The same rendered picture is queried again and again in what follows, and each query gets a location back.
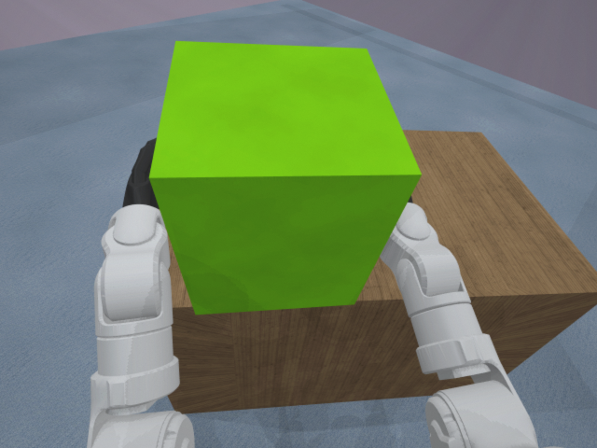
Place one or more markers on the robot left upper arm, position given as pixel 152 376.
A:
pixel 169 429

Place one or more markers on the pedestal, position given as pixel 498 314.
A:
pixel 526 280

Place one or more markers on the carton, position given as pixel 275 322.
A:
pixel 280 173

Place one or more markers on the robot right upper arm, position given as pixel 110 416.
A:
pixel 482 415

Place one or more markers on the left robot forearm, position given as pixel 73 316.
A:
pixel 133 318

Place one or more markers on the robot left hand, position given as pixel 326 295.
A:
pixel 139 189

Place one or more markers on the right robot forearm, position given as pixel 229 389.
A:
pixel 450 340

